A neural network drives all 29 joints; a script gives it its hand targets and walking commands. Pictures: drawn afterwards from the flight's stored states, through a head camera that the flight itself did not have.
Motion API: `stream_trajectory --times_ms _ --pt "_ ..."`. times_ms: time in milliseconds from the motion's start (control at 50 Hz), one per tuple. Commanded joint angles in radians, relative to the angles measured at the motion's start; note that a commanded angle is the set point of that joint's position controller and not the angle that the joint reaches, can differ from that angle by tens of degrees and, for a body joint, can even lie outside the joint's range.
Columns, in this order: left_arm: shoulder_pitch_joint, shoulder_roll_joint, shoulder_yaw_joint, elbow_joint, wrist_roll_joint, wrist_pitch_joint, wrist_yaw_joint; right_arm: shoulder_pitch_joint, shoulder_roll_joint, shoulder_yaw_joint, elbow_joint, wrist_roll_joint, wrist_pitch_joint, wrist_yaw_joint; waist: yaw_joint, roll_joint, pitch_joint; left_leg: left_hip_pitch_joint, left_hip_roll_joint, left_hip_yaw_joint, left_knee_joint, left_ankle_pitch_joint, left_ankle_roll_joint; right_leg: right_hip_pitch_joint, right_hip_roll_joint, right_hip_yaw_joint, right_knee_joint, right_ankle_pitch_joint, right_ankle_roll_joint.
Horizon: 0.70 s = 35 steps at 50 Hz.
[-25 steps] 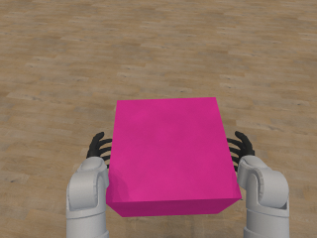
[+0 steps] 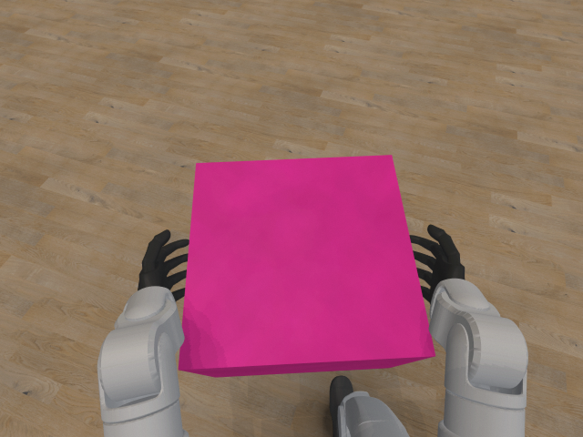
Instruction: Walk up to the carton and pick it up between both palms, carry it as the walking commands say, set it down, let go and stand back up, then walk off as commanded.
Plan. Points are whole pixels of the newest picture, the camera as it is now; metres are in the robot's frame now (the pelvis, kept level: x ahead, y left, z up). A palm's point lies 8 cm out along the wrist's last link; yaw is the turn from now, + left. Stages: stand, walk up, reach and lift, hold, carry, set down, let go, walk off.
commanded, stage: carry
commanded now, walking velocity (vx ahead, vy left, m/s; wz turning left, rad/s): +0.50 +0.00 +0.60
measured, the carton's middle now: (298, 272) +0.33 -0.01 -0.01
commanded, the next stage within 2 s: none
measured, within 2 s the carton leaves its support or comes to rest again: neither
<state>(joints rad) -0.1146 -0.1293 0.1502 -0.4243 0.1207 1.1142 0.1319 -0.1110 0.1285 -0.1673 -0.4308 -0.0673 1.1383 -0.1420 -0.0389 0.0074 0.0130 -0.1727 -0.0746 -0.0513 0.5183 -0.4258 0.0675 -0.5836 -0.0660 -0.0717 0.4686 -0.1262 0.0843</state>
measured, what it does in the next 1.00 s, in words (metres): walks ahead: right foot, then left foot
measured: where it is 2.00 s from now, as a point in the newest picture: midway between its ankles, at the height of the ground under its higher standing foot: (198, 174)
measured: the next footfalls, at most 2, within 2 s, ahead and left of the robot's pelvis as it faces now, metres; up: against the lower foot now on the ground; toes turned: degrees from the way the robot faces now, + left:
right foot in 0.02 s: +0.21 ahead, -0.14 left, +0.00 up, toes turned -4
left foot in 0.24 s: +0.16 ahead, +0.10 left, +0.00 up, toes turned +15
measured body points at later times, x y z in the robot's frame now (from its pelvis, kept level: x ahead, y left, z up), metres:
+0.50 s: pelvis +0.32 +0.05 -0.01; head +0.34 +0.03 +0.44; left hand +0.55 +0.28 +0.08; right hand +0.64 -0.06 +0.05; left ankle +0.14 +0.09 -0.70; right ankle +0.28 -0.08 -0.73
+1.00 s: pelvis +0.63 +0.16 -0.01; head +0.66 +0.18 +0.44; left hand +0.89 +0.37 +0.05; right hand +0.92 +0.02 +0.05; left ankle +0.47 +0.16 -0.73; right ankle +0.74 +0.06 -0.72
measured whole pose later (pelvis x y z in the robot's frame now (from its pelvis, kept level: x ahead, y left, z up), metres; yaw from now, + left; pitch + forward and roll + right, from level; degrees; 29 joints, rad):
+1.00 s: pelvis +0.63 +0.16 -0.01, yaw +10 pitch +2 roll -4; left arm -0.14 -0.13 0.13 -0.36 0.12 1.12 0.15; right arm -0.08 0.13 -0.19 -0.41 -0.08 1.14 -0.13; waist -0.04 0.06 0.02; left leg -0.03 0.03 0.17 0.58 -0.58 0.07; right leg -0.48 0.02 -0.16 0.66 -0.34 0.01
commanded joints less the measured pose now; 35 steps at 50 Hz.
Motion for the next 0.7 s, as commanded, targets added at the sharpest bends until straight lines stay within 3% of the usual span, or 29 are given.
stream_trajectory --times_ms 0,20,40,60,80,100,120,140,160,180,200,220,240,260,280,320,360,400,420,440,460,480,520,560,580,600,640,660,680 --pt "-0.409 -0.845 -0.722 -0.015 -0.384 0.023 -0.308 -0.553 0.792 0.813 -0.095 0.413 0.035 0.367 0.065 -0.223 -0.572 -0.387 0.017 0.025 0.459 -0.022 0.006 0.945 -0.324 0.333 -0.151 0.426 -0.161" --pt "-0.34 -0.793 -0.676 0.058 -0.341 0.04 -0.306 -0.466 0.752 0.794 0.009 0.379 0.052 0.373 0.067 -0.175 -0.535 -0.392 0.048 -0.021 0.547 -0.086 0.012 0.889 -0.346 0.36 -0.153 0.409 -0.167" --pt "-0.299 -0.781 -0.666 0.094 -0.325 0.041 -0.307 -0.449 0.74 0.776 0.057 0.382 0.06 0.383 0.069 -0.202 -0.528 -0.448 0.034 0.032 0.629 -0.08 0.004 0.875 -0.358 0.372 -0.156 0.384 -0.172" --pt "-0.393 -0.802 -0.667 0.092 -0.34 0.045 -0.314 -0.5 0.767 0.785 0.075 0.402 0.072 0.387 0.053 -0.291 -0.557 -0.496 0.072 0.037 0.598 -0.102 -0.003 0.867 -0.487 0.452 -0.155 0.198 -0.24" --pt "-0.398 -0.836 -0.664 0.09 -0.332 0.055 -0.312 -0.488 0.757 0.784 0.086 0.404 0.077 0.405 0.056 -0.17 -0.507 -0.481 0.092 0.033 0.553 -0.068 -0.025 0.8 -0.429 0.401 -0.192 0.049 -0.222" --pt "-0.436 -0.851 -0.704 0.072 -0.369 0.056 -0.312 -0.557 0.8 0.798 0.055 0.419 0.077 0.399 0.053 -0.335 -0.504 -0.491 0.171 -0.061 0.394 -0.105 -0.001 0.8 -0.484 0.376 -0.147 -0.115 -0.234" --pt "-0.421 -0.889 -0.713 0.1 -0.383 0.068 -0.316 -0.569 0.784 0.764 0.052 0.41 0.071 0.399 0.068 -0.204 -0.489 -0.406 0.132 -0.025 0.274 -0.116 0.005 0.681 -0.421 0.293 -0.212 -0.192 -0.209" --pt "-0.468 -0.923 -0.714 0.096 -0.396 0.066 -0.319 -0.639 0.807 0.775 0.044 0.427 0.071 0.398 0.065 -0.273 -0.431 -0.293 0.123 0.005 0.097 -0.086 0.015 0.571 -0.39 0.198 -0.21 -0.046 -0.168" --pt "-0.513 -0.927 -0.704 0.104 -0.394 0.068 -0.328 -0.619 0.836 0.743 0.102 0.431 0.065 0.403 0.06 -0.193 -0.398 -0.19 0.064 0.099 0.014 -0.021 -0.003 0.441 -0.333 0.085 -0.195 0.063 -0.136" --pt "-0.576 -0.947 -0.719 0.093 -0.417 0.06 -0.328 -0.623 0.824 0.74 0.106 0.423 0.058 0.405 0.035 -0.198 -0.377 -0.076 0.053 0.099 -0.181 0.115 -0.001 0.391 -0.284 0.009 -0.099 0.088 -0.082" --pt "-0.608 -0.927 -0.725 0.023 -0.442 0.053 -0.334 -0.582 0.879 0.74 0.129 0.42 0.049 0.402 0.029 -0.091 -0.373 0.087 0.079 0.015 -0.23 0.235 0.003 0.25 -0.199 -0.094 0.023 0.059 -0.025" --pt "-0.661 -0.913 -0.753 -0.013 -0.461 0.048 -0.341 -0.557 0.871 0.73 0.091 0.411 0.029 0.399 0.015 0.03 -0.404 0.266 0.215 -0.144 -0.223 0.438 0.041 0.088 -0.138 -0.152 0.198 0.023 0.028" --pt "-0.71 -0.889 -0.757 0.004 -0.478 0.054 -0.348 -0.49 0.845 0.692 0.175 0.385 0.026 0.391 0.015 0.247 -0.377 0.411 0.383 -0.325 -0.2 0.765 0.116 -0.134 -0.043 -0.155 0.329 -0.369 0.047" --pt "-0.678 -0.884 -0.759 0.054 -0.5 0.057 -0.36 -0.476 0.823 0.689 0.161 0.382 0.02 0.377 0.015 0.249 -0.389 0.483 0.415 -0.291 -0.131 1.1 0.167 -0.189 -0.035 -0.075 0.412 -0.493 0.03" --pt "-0.642 -0.876 -0.757 0.08 -0.5 0.062 -0.368 -0.484 0.818 0.687 0.165 0.352 0.018 0.364 0.005 0.149 -0.389 0.451 0.396 -0.215 -0.077 1.281 0.189 -0.143 -0.06 -0.03 0.367 -0.475 0.023" --pt "-0.643 -0.868 -0.776 0.061 -0.522 0.062 -0.378 -0.501 0.802 0.705 0.107 0.326 0.008 0.342 0.011 0.168 -0.374 0.449 0.326 -0.11 -0.044 1.301 0.122 -0.102 -0.022 -0.073 0.226 -0.375 0.031" --pt "-0.636 -0.883 -0.776 0.044 -0.539 0.059 -0.377 -0.535 0.816 0.714 0.085 0.342 0.009 0.334 0.024 0.248 -0.413 0.517 0.279 -0.031 0.063 1.569 0.073 -0.045 0.025 -0.117 0.135 -0.297 0.027" --pt "-0.601 -0.886 -0.754 0.068 -0.506 0.059 -0.373 -0.551 0.822 0.729 0.055 0.35 0.005 0.336 0.051 0.177 -0.474 0.463 0.24 0.068 0.174 1.781 0.017 0.181 0.062 -0.179 -0.073 -0.079 0.01" --pt "-0.602 -0.89 -0.743 0.052 -0.496 0.053 -0.371 -0.541 0.82 0.758 0.04 0.366 0.01 0.337 0.072 0.108 -0.499 0.216 0.183 0.141 0.336 1.665 -0.034 0.503 0.033 -0.162 -0.112 0.326 -0.004" --pt "-0.501 -0.854 -0.715 0.07 -0.476 0.048 -0.368 -0.543 0.81 0.765 0.028 0.371 0.015 0.346 0.109 -0.158 -0.568 -0.208 0.145 0.146 0.468 1.051 -0.107 0.938 -0.111 -0.013 -0.001 0.984 -0.088" --pt "-0.503 -0.882 -0.693 0.137 -0.451 0.044 -0.357 -0.655 0.795 0.79 -0.005 0.397 0.014 0.349 0.132 -0.458 -0.49 -0.614 -0.024 0.168 0.662 0.073 -0.133 1.208 -0.243 0.18 0.06 1.733 -0.219" --pt "-0.428 -0.908 -0.67 0.181 -0.408 0.035 -0.342 -0.656 0.825 0.833 -0.009 0.451 0.018 0.36 0.114 -0.515 -0.466 -0.784 -0.009 0.027 0.614 -0.252 -0.104 1.29 -0.345 0.286 0.109 1.705 -0.284" --pt "-0.406 -0.903 -0.68 0.121 -0.411 0.038 -0.327 -0.662 0.828 0.822 -0.049 0.465 0.017 0.376 0.133 -0.343 -0.276 -0.982 0.017 0.125 0.498 -0.38 -0.087 1.285 -0.285 0.235 0.076 1.623 -0.223" --pt "-0.538 -0.901 -0.726 0.025 -0.457 0.043 -0.336 -0.584 0.853 0.783 0.04 0.462 0.021 0.368 0.108 -0.134 -0.218 -0.758 0.053 0.146 0.315 -0.17 -0.066 1.045 -0.264 0.166 0.011 1.34 -0.155" --pt "-0.535 -0.866 -0.732 0.007 -0.443 0.038 -0.337 -0.549 0.853 0.783 0.049 0.443 0.019 0.364 0.087 -0.111 -0.222 -0.541 0.048 0.192 0.156 -0.014 -0.063 0.881 -0.236 0.059 -0.007 1.232 -0.114" --pt "-0.516 -0.884 -0.74 0.038 -0.445 0.046 -0.343 -0.486 0.857 0.756 0.096 0.428 0.025 0.367 0.062 -0.163 -0.279 -0.296 0.037 0.198 0.017 0.153 -0.063 0.725 -0.185 -0.056 0.027 1.159 -0.069" --pt "-0.56 -0.839 -0.746 0.003 -0.472 0.041 -0.357 -0.483 0.846 0.752 0.091 0.372 0.011 0.354 0.024 -0.133 -0.378 0.082 0.027 0.246 -0.083 0.6 -0.046 0.542 -0.141 -0.15 0.203 0.959 -0.016" --pt "-0.576 -0.832 -0.756 -0.019 -0.49 0.032 -0.361 -0.451 0.842 0.76 0.065 0.363 -0.002 0.349 -0.006 -0.025 -0.476 0.361 0.151 0.103 -0.061 1.163 0.0 0.349 -0.063 -0.178 0.422 0.604 0.029" --pt "-0.613 -0.855 -0.757 -0.003 -0.494 0.036 -0.366 -0.518 0.853 0.761 0.031 0.381 -0.012 0.344 0.009 0.219 -0.508 0.612 0.41 -0.226 0.008 1.926 0.143 0.071 0.063 -0.131 0.648 -0.253 0.058"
